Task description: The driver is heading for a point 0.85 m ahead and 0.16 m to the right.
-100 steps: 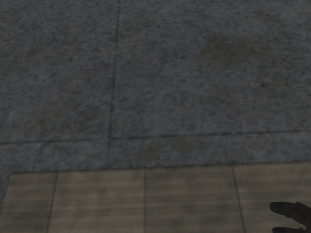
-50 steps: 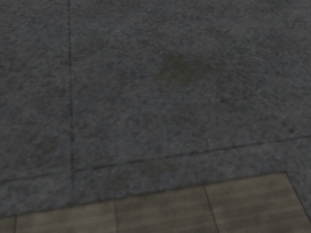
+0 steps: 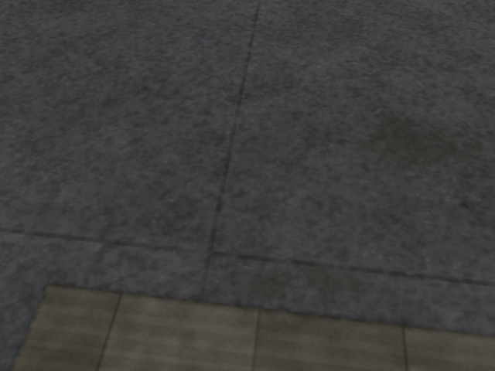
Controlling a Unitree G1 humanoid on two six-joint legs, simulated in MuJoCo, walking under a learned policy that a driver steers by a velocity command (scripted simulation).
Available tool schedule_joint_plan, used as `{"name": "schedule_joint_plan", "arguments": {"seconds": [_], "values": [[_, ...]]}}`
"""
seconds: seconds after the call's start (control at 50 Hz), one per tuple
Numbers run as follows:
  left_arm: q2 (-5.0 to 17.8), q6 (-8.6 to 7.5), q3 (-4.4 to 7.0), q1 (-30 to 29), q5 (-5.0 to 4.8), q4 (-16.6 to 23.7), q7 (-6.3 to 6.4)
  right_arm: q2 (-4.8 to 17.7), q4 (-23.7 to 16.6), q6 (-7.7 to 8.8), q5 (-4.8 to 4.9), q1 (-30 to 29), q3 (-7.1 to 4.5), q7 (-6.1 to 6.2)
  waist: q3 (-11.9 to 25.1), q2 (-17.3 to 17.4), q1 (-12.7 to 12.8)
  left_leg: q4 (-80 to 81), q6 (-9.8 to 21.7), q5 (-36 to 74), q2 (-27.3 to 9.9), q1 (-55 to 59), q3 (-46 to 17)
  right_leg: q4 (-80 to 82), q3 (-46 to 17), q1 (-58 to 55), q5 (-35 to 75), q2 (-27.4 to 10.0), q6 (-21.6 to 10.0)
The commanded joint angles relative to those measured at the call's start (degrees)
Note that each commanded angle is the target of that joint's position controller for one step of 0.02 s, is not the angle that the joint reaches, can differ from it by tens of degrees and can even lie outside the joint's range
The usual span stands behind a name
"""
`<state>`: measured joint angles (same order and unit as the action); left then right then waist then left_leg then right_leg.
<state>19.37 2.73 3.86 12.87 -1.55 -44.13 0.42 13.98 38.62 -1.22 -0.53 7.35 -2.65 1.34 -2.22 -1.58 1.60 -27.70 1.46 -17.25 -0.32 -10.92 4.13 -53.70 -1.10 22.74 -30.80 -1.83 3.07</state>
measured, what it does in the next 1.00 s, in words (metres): walks ahead, turning right: right foot, then left foot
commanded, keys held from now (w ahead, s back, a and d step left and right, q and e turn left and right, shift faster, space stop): e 0.04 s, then w+e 0.52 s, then w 0.02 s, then w+q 0.42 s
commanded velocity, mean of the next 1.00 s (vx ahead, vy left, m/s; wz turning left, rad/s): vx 0.36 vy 0.00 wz -0.26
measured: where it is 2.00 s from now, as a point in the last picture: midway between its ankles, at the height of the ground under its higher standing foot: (334, 256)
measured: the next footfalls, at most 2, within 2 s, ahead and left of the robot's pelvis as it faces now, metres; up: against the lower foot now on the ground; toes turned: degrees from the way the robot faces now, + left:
right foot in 0.20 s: +0.02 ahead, -0.14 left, +0.00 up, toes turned -11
left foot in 0.72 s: +0.43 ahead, -0.07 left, +0.00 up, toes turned -22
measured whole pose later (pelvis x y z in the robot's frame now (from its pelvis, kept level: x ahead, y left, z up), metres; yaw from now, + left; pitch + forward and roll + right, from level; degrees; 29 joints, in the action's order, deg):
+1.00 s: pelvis +0.38 -0.15 +0.01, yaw -15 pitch +1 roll +2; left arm 16.2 -5.8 1.1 6.2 1.1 -36.8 0.1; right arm 15.4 45.6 4.2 1.2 20.8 -3.0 -0.5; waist -2.5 -2.2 -3.9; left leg -16.7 4.3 -9.5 6.6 -8.3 -4.7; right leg -47.7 -5.3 36.7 -9.6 -5.0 2.6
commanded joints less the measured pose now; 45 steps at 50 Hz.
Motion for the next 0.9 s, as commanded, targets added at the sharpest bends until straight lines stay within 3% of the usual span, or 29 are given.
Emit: {"name": "schedule_joint_plan", "arguments": {"seconds": [0.02,0.04,0.08,0.12,0.16,0.18,0.2,0.22,0.24,0.26,0.28,0.3,0.32,0.34,0.38,0.48,0.58,0.64,0.66,0.68,0.7,0.72,0.74,0.76,0.78,0.8,0.82,0.86,0.9], "values": [[3.5,0.36,1.41,-1.0,0.05,4.5,0.48,9.8,-2.7,1.08,0.71,-2.0,-3.11,0.26,1.6,7.5,-1.2,9.4,12.8,29.8,-18.6,5.1,-11.5,-5.5,-2.2,8.3,0.6,-2.0,0.7],[3.2,0.47,1.27,-1.2,0.21,4.8,0.31,9.8,-2.6,0.94,0.67,-3.0,-3.14,0.19,2.3,7.8,-1.1,8.9,12.2,29.9,-17.9,5.1,-9.4,-2.8,-1.0,6.7,2.3,-2.1,1.0],[2.5,0.38,0.7,-3.0,-0.18,6.3,-0.74,10.9,-2.0,0.79,1.02,-1.5,-3.6,-0.04,4.4,8.7,-2.8,10.7,11.2,15.7,-17.2,5.7,-7.3,4.6,1.6,3.4,5.6,-2.6,0.0],[3.3,0.1,0.69,-4.1,-0.55,7.6,-1.74,12.8,-0.9,1.23,1.74,0.3,-4.03,-0.57,4.1,9.6,-3.6,12.5,10.5,1.9,-17.6,4.5,-7.8,10.2,3.8,0.2,6.2,-1.7,-2.0],[3.6,-0.48,0.95,-1.1,-0.41,6.9,-2.27,13.7,-0.3,1.77,2.73,-0.8,-4.13,-1.31,3.4,9.0,-1.1,11.2,8.6,-5.5,-17.1,1.2,-6.3,18.6,6.8,-5.9,9.7,0.0,-4.8],[3.6,-0.86,1.25,3.0,-0.32,5.0,-2.24,13.0,0.0,1.92,3.01,-1.6,-3.91,-1.54,3.4,7.9,0.8,7.8,7.0,-7.1,-15.8,-2.1,-4.0,23.0,8.9,-11.9,12.2,2.0,-6.0],[5.4,-1.2,2.2,8.7,-0.49,2.5,-1.84,10.4,0.1,2.19,2.45,-1.6,-3.14,-1.77,3.8,4.3,2.5,-0.1,4.6,-8.3,-13.0,-7.1,-0.4,25.2,8.1,-19.3,11.8,3.5,-7.8],[10.9,-1.81,3.97,15.6,-1.02,1.3,-1.05,6.2,-1.6,2.69,0.57,-3.7,-1.76,-2.06,4.4,-10.6,4.9,-23.0,-0.7,-12.0,-6.9,-19.7,6.4,31.6,-9.9,-28.4,13.5,-7.5,-12.8],[16.6,-4.17,4.55,15.4,0.53,3.9,-2.1,6.3,-6.2,3.93,0.93,-8.7,-1.64,-1.76,4.0,-16.6,4.9,-36.0,-2.5,-20.6,3.1,-36.5,-1.7,43.1,-42.4,-28.9,1.1,-20.0,-24.7],[11.8,-5.93,3.21,12.5,1.12,4.8,-2.64,10.3,-5.7,5.15,2.72,-9.5,-2.62,-2.1,1.4,-7.7,4.4,-40.0,-1.1,-17.2,-0.9,-39.5,-8.0,45.4,-40.9,-28.4,-0.8,-21.5,-25.2],[8.6,-6.88,2.19,10.3,0.77,4.9,-2.45,11.3,-5.2,5.98,3.28,-8.5,-2.94,-2.54,-1.4,-7.0,2.6,-38.3,0.5,-10.6,-2.7,-39.9,-8.7,44.8,-35.3,-27.1,2.0,-19.1,-22.7],[7.1,-7.14,1.72,8.5,0.25,5.5,-2.11,11.8,-3.5,6.43,2.15,-6.5,-3.3,-2.56,-2.3,-3.4,1.2,-36.2,0.7,-5.4,-4.2,-38.7,-8.4,43.4,-29.2,-26.5,7.8,-16.1,-20.1],[6.4,-6.83,1.37,7.4,-0.01,5.7,-1.6,11.9,-2.8,6.8,0.79,-6.1,-3.55,-2.55,-2.0,-2.5,0.5,-32.5,0.2,-1.4,-4.7,-37.2,-8.1,42.8,-24.7,-26.4,15.3,-14.0,-18.4],[5.9,-6.52,1.02,7.6,0.18,6.1,-0.96,11.3,-2.2,6.95,0.34,-5.9,-3.56,-2.86,-0.8,-3.1,0.3,-30.5,-0.5,2.2,-4.5,-34.3,-7.7,42.9,-21.3,-26.0,20.6,-12.0,-17.1],[6.2,-6.42,1.05,9.4,0.56,6.1,0.0,9.3,-1.8,7.06,0.47,-6.2,-3.16,-3.27,0.4,-2.5,0.4,-26.5,-2.0,8.2,-2.7,-32.9,-6.2,42.9,-17.2,-26.4,29.9,-10.1,-16.5],[6.1,-5.79,1.08,12.1,0.25,4.6,1.26,6.5,-3.7,6.9,0.98,-13.3,-1.92,-3.67,-2.2,-4.0,2.1,-10.7,-4.1,18.8,0.4,-28.7,-5.5,43.3,-13.1,-20.8,31.4,-6.7,-14.4],[6.3,-5.54,1.24,15.3,-0.3,2.3,1.45,6.3,-6.0,7.99,1.22,-19.2,-1.29,-5.02,-4.0,-4.9,4.3,-1.8,-2.7,21.3,1.1,-27.4,-5.7,40.9,-16.0,-23.3,32.4,-8.6,-13.8],[6.2,-5.45,1.28,14.5,0.29,1.3,1.63,7.5,-5.1,8.83,1.29,-16.2,-1.6,-5.15,-2.6,-7.3,3.0,-0.8,-0.6,19.7,1.1,-22.6,-3.7,38.8,-14.4,-25.7,41.1,-10.3,-12.7],[6.4,-5.33,1.31,14.0,0.49,1.2,1.61,8.5,-4.8,8.82,1.38,-14.4,-2.07,-4.88,-1.4,-8.2,1.9,-0.5,0.6,16.7,2.2,-19.8,-2.2,36.0,-13.3,-27.2,50.8,-9.9,-12.0],[6.6,-5.1,1.35,14.0,0.7,1.0,1.6,9.7,-4.1,8.57,1.41,-10.6,-2.67,-4.42,1.9,-9.3,0.0,-0.5,2.2,14.2,3.9,-14.8,-0.4,30.7,-11.9,-28.9,63.8,-9.1,-11.3],[6.8,-4.8,1.19,12.8,0.97,1.2,1.54,11.3,-2.3,8.32,1.31,-2.8,-3.45,-3.88,7.3,-8.7,-4.3,0.6,4.4,16.3,4.8,-4.4,0.9,21.1,-9.3,-27.6,73.0,-7.1,-10.0],[5.8,-4.82,0.62,11.6,1.76,2.2,1.52,12.5,-0.2,7.98,0.64,7.8,-3.73,-3.48,14.9,-6.9,-9.0,-2.4,8.0,17.7,-1.4,13.6,-6.1,7.9,-9.5,-17.3,65.5,-5.8,-8.8],[-0.7,-5.41,-1.11,18.6,2.1,3.0,1.08,17.6,1.6,7.84,-0.24,15.8,-4.95,-3.52,25.2,11.1,-6.2,-1.1,18.9,9.2,-17.4,36.0,-35.4,-18.1,-7.2,4.5,26.1,4.9,-4.1],[1.5,-6.59,-1.31,18.4,1.23,2.7,0.67,13.1,2.9,8.12,1.15,16.0,-3.8,-4.2,26.9,16.2,-6.3,10.0,20.8,1.8,-20.5,37.7,-53.0,-25.4,-10.6,12.9,0.3,7.4,-4.1],[5.5,-7.43,-0.25,10.8,-0.16,4.5,0.17,10.5,2.3,7.93,2.24,10.7,-3.12,-3.91,14.6,11.2,-6.3,11.1,18.0,-2.8,-18.5,28.8,-44.9,-27.2,-9.8,18.6,3.2,3.1,-4.6],[5.8,-8.48,-0.53,5.1,-0.23,5.8,-0.09,9.5,1.4,7.39,1.76,7.6,-2.69,-3.47,8.7,4.8,-5.8,12.5,16.0,0.0,-15.9,19.3,-37.4,-24.3,-8.1,17.8,7.5,0.5,-5.2],[5.1,-9.26,-0.49,1.9,0.66,6.6,-0.2,9.1,1.1,7.08,1.14,5.7,-2.41,-3.34,4.1,0.9,-4.1,13.9,15.3,6.4,-13.5,11.4,-32.9,-20.2,-6.6,16.9,9.9,-1.1,-5.0],[3.9,-9.36,-0.43,2.9,1.8,6.9,-0.44,8.3,0.6,7.0,0.38,5.0,-1.9,-2.96,3.0,2.6,-1.0,16.5,15.1,14.1,-10.4,4.7,-28.5,-14.5,-6.1,12.7,12.8,-3.2,-4.1],[2.2,-8.98,-0.94,3.6,2.52,7.3,-0.42,8.6,1.0,6.98,1.35,5.7,-1.98,-2.42,2.5,4.6,0.0,17.9,15.8,17.9,-9.2,0.9,-24.9,-8.4,-4.5,11.6,13.0,-3.8,-2.2]]}}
